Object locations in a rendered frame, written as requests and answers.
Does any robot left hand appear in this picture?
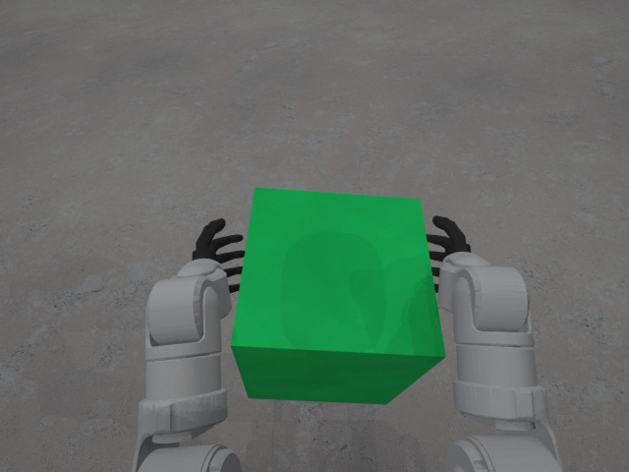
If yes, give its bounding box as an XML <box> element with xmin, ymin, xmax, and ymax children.
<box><xmin>192</xmin><ymin>218</ymin><xmax>245</xmax><ymax>293</ymax></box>

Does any robot left forearm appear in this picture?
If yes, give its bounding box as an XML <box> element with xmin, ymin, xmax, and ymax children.
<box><xmin>132</xmin><ymin>259</ymin><xmax>232</xmax><ymax>472</ymax></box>

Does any carton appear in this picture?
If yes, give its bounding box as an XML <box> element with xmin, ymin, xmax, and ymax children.
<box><xmin>231</xmin><ymin>188</ymin><xmax>446</xmax><ymax>404</ymax></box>

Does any robot left upper arm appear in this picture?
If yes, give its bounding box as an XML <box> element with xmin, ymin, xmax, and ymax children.
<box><xmin>138</xmin><ymin>444</ymin><xmax>242</xmax><ymax>472</ymax></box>

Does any robot right upper arm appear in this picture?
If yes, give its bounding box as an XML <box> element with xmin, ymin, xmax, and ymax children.
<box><xmin>445</xmin><ymin>435</ymin><xmax>562</xmax><ymax>472</ymax></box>

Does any robot right forearm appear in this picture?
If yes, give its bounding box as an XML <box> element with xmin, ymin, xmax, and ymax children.
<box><xmin>437</xmin><ymin>252</ymin><xmax>565</xmax><ymax>472</ymax></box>

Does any robot right hand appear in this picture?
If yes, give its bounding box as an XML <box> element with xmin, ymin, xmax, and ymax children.
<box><xmin>427</xmin><ymin>216</ymin><xmax>471</xmax><ymax>293</ymax></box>

